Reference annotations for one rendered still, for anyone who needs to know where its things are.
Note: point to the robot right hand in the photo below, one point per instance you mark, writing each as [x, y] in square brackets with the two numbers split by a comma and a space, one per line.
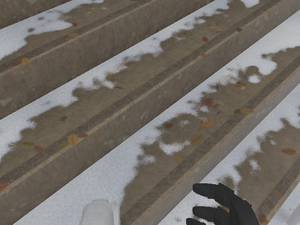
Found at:
[240, 211]

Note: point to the left robot thigh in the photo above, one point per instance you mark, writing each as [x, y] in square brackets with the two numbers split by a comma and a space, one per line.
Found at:
[101, 212]

